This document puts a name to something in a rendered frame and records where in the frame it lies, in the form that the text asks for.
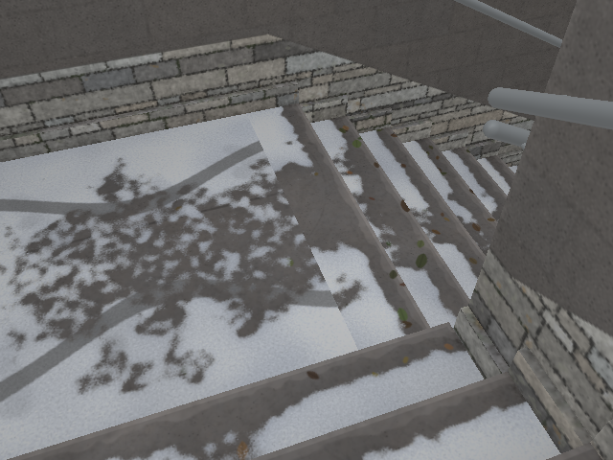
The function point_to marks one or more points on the stairs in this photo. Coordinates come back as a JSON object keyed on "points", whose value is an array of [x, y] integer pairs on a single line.
{"points": [[434, 212], [415, 397]]}

